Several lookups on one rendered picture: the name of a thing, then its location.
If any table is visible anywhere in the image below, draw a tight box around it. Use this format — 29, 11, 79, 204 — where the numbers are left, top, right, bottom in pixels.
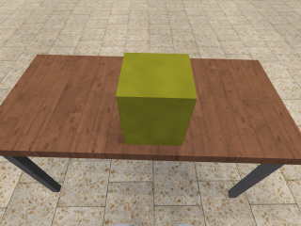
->
0, 54, 301, 198

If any carton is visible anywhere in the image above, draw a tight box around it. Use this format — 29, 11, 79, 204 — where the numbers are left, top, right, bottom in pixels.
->
116, 52, 198, 146

